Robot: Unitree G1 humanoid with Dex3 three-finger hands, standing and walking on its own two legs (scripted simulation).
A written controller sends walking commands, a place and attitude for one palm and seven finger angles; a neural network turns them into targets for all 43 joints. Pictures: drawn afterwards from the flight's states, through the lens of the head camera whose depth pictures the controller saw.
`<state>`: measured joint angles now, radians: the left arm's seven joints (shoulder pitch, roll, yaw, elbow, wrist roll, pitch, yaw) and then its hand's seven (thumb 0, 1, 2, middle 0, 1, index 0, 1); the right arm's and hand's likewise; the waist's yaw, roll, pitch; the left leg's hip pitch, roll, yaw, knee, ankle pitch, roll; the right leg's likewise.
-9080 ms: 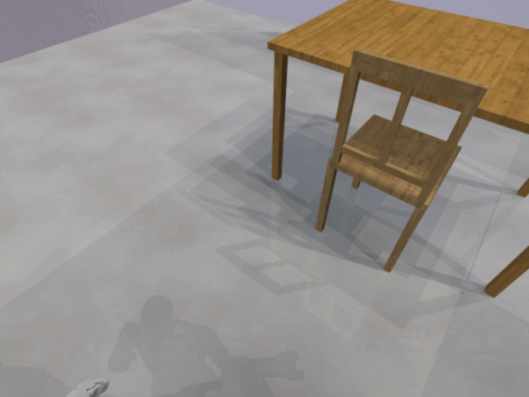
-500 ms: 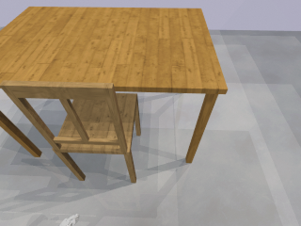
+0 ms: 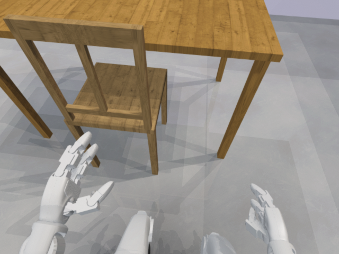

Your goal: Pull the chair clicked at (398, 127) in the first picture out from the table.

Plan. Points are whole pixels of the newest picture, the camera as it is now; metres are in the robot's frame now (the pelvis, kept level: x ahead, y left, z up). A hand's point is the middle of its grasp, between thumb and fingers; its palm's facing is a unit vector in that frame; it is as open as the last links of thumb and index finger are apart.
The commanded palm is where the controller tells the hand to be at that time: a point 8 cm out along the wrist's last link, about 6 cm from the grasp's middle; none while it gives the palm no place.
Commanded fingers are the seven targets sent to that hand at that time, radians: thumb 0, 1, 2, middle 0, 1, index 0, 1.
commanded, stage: raise the hand toward the chair's back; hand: left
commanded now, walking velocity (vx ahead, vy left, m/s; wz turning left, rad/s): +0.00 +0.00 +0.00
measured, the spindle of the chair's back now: (94, 81) +0.59 +0.33 +0.02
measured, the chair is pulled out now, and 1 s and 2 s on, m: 0.00 0.00 0.00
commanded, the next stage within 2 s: aim the fingers beside a spindle in 1.50 s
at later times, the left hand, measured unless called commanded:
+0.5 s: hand (97, 173) +0.26 +0.19 +0.06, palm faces -0.06 -1.00 -0.03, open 15.1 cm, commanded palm +0.24 +0.25 +0.08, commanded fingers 0.00 -0.41 0.34 -0.07 -0.09 -0.07 -0.09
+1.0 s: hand (87, 152) +0.29 +0.22 +0.08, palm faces -0.01 -1.00 -0.05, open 16.9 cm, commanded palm +0.27 +0.27 +0.09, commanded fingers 0.00 -0.50 0.30 -0.06 -0.08 -0.06 -0.08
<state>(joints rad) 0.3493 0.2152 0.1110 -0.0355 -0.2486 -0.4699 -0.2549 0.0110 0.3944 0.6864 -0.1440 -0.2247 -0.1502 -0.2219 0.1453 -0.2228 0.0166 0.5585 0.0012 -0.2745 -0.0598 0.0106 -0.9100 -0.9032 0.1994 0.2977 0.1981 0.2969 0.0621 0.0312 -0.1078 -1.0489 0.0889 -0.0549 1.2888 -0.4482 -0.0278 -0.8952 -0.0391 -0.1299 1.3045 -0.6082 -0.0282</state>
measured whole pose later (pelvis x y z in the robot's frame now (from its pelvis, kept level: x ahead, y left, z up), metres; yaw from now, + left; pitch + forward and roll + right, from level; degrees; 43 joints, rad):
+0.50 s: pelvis +0.02 +0.02 +0.02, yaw -3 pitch +14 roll -3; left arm 0.35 0.23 0.13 0.00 -0.25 -0.35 -0.23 0.00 -0.19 0.44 -0.09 -0.13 -0.09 -0.13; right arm 0.22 -0.26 -0.01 0.58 0.00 -0.26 -0.07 0.01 -0.91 -0.90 0.20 0.30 0.20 0.30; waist 0.00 0.04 -0.13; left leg -1.01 0.05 -0.04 1.22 -0.46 -0.01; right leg -0.87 -0.02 -0.07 1.20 -0.57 0.01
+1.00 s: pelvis +0.04 +0.02 +0.03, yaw -2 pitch +14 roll -3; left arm 0.27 0.26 0.23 0.03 -0.27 -0.30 -0.28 -0.01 -0.50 0.30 -0.06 -0.08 -0.06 -0.08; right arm 0.21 -0.23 0.03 0.57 0.00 -0.21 -0.06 0.01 -0.91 -0.90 0.20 0.30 0.20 0.30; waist 0.01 0.04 -0.13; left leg -0.95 0.05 -0.05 1.18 -0.47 -0.01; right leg -0.80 -0.01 -0.08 1.14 -0.58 0.01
